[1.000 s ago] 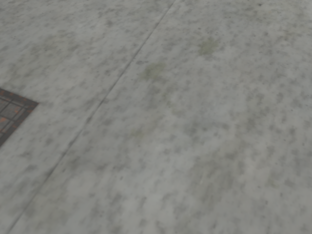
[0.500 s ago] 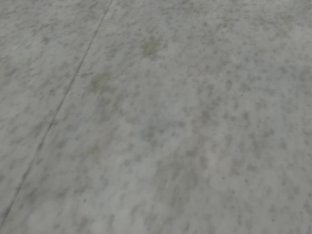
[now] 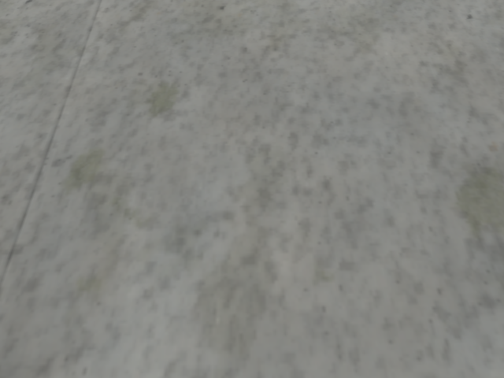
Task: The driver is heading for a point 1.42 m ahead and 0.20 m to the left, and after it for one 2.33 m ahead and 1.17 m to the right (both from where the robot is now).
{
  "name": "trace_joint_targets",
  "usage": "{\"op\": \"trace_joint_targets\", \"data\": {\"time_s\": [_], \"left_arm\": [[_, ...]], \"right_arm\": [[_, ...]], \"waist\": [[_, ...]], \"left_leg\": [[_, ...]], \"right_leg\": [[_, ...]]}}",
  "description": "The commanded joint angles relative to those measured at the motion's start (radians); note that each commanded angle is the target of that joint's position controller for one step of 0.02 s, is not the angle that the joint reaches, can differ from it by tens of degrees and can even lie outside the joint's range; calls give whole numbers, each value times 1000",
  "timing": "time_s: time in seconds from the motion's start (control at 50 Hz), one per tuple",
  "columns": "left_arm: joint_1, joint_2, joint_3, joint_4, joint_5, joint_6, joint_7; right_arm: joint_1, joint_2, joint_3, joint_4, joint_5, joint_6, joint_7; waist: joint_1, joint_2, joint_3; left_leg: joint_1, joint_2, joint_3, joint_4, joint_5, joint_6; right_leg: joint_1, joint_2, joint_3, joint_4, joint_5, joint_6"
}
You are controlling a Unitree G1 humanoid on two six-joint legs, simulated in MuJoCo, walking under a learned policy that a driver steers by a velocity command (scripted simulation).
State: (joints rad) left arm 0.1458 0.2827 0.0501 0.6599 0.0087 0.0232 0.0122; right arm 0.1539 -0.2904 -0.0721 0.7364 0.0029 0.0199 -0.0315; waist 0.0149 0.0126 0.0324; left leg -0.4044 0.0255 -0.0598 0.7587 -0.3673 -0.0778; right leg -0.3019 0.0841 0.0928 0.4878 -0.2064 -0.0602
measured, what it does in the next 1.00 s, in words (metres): walks ahead: left foot, then left foot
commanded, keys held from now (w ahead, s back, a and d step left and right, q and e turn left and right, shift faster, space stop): no key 0.14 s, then w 0.86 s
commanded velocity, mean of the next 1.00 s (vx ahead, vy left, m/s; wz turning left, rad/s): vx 0.31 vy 0.00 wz -0.05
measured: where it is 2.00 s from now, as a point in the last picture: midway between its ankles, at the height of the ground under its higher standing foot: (270, 246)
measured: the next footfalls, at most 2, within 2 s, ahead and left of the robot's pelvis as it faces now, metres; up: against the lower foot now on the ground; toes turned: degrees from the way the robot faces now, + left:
left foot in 0.08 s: +0.04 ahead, +0.15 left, +0.00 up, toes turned -3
left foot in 0.84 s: +0.44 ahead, +0.13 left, +0.00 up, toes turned +0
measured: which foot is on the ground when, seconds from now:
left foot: up 0.00-0.06, down 0.08-0.38, up 0.40-0.82, down 0.84-1.00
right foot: down 0.00-0.84, up 0.86-1.00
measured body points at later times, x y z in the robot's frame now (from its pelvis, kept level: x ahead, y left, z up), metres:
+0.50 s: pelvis +0.08 +0.00 +0.00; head +0.09 -0.02 +0.45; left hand +0.14 +0.28 -0.11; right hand +0.19 -0.27 -0.12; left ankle +0.03 +0.14 -0.67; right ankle +0.04 -0.09 -0.74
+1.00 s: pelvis +0.34 +0.05 +0.00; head +0.37 +0.06 +0.45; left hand +0.41 +0.33 -0.13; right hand +0.47 -0.22 -0.11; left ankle +0.40 +0.13 -0.74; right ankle +0.25 -0.09 -0.65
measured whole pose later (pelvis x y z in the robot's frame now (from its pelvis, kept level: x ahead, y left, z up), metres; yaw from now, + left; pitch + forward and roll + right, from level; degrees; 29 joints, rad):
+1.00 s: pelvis +0.34 +0.05 +0.00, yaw -2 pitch +1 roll +1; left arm 0.31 0.29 0.05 0.80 -0.02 -0.07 0.01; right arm 0.19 -0.27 -0.05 0.75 0.00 -0.08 0.04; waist 0.01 -0.03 0.05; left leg -0.32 -0.06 0.06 0.44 -0.14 0.08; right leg -0.42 -0.05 0.05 1.18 -0.34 -0.03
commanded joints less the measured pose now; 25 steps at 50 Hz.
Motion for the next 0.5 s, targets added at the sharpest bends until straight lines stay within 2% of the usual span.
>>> {"op": "trace_joint_targets", "data": {"time_s": [0.02,0.04,0.06,0.08,0.1,0.12,0.14,0.16,0.18,0.2,0.24,0.26,0.28,0.32,0.34,0.36,0.38,0.4,0.42,0.44,0.46,0.48,0.5], "left_arm": [[-24,137,29,-49,-2,-8,-2],[-35,121,20,-44,-8,-8,-2],[-6,99,11,-30,-7,-12,-3],[28,76,3,-23,9,-21,-4],[91,71,6,-19,16,-32,-12],[64,78,5,-11,21,-33,-10],[21,98,11,-12,19,-29,-9],[8,93,11,-5,14,-22,-4],[0,93,12,-8,9,-13,-1],[4,90,13,-11,4,-12,-1],[-1,71,14,-16,-12,-31,-5],[-10,64,14,-20,-20,-46,-8],[-16,63,16,-22,-25,-60,-12],[20,49,18,-8,-31,-82,-25],[71,40,19,17,-32,-91,-32],[129,48,28,51,-26,-94,-35],[203,72,39,78,-22,-95,-35],[296,145,58,91,-17,-100,-29],[360,216,74,88,-14,-109,-40],[332,167,56,85,-9,-120,-38],[305,132,45,75,-12,-127,-34],[285,128,42,70,-10,-129,-31],[266,119,36,69,-10,-125,-30]], "right_arm": [[-14,-80,-18,-66,3,-26,8],[13,-66,-14,-54,0,-33,14],[24,-67,-10,-51,-12,-39,18],[42,-113,-15,-56,-27,-43,16],[-1,-170,-25,-53,-28,-42,15],[-26,-104,-11,-52,-25,-42,20],[-44,-71,-1,-57,-25,-46,24],[-30,-71,1,-50,-27,-49,24],[-11,-85,-1,-45,-22,-52,23],[20,-108,-7,-35,-16,-53,17],[97,-139,-15,-18,-4,-54,7],[113,-155,-19,-13,3,-55,3],[116,-159,-20,-12,8,-56,-1],[79,-154,-18,-21,16,-55,2],[33,-148,-15,-32,25,-51,7],[19,-132,-12,-37,25,-49,11],[2,-95,-1,-45,19,-54,14],[-21,-24,20,-77,15,-66,18],[-49,-56,14,-119,25,-86,13],[-36,-102,-3,-114,40,-100,16],[-15,-102,-4,-98,41,-109,24],[-13,-89,-2,-87,31,-116,29],[-29,-85,-4,-85,22,-120,35]], "waist": [[0,-155,-82],[-24,-141,-83],[-31,-113,-89],[-14,-37,-116],[67,114,-109],[46,142,-118],[26,124,-88],[10,108,-90],[-5,114,-61],[-13,130,-31],[-36,172,32],[-43,185,70],[-45,180,90],[-17,167,87],[19,155,76],[43,138,50],[70,89,18],[87,-127,-11],[113,-300,-11],[82,-212,23],[61,-147,36],[52,-99,26],[46,-79,37]], "left_leg": [[95,-4,17,-157,34,18],[168,-11,30,-284,125,32],[250,8,6,-382,246,48],[339,107,-82,-382,414,81],[303,165,-136,-345,456,146],[203,159,-144,-375,289,181],[174,117,-115,-383,181,157],[172,83,-83,-388,56,130],[161,69,-80,-400,-73,127],[154,83,-112,-421,-206,146],[173,189,-264,-510,-397,221],[167,253,-349,-543,-422,264],[158,283,-387,-557,-402,287],[140,260,-329,-549,-318,273],[76,214,-251,-528,-265,246],[17,163,-184,-477,-194,220],[-31,116,-116,-367,-108,188],[-173,-7,29,-77,-38,116],[-341,-65,33,179,-163,89],[-441,-20,-31,339,-197,101],[-478,17,-46,390,-112,122],[-493,45,-32,385,-24,136],[-494,69,-24,353,44,137]], "right_leg": [[56,-254,269,-130,74,-159],[38,-236,259,-110,81,-136],[13,-210,247,-99,72,-94],[-30,-167,200,-42,18,-38],[-39,-71,86,-16,-87,7],[55,-69,46,-17,-86,43],[71,-70,48,-17,-52,50],[70,-60,38,-6,-88,41],[37,-43,24,17,-167,30],[-13,-25,-3,56,-255,22],[-128,-12,-77,179,-273,19],[-164,-38,-96,222,-243,20],[-179,-65,-85,246,-234,14],[-115,-80,-98,169,-258,-11],[19,-66,-125,57,-192,-24],[157,-43,-137,8,-92,-21],[259,-72,-80,-16,-72,-25],[367,-238,225,-153,-251,-99],[424,-422,595,-295,-310,-235],[429,-462,624,-294,-293,-268],[441,-427,525,-277,-255,-240],[444,-393,435,-281,-215,-206],[431,-367,363,-291,-109,-180]]}}
Over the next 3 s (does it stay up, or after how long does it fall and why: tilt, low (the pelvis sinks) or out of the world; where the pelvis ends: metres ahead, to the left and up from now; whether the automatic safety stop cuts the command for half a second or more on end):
stays up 1.41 0.09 -0.01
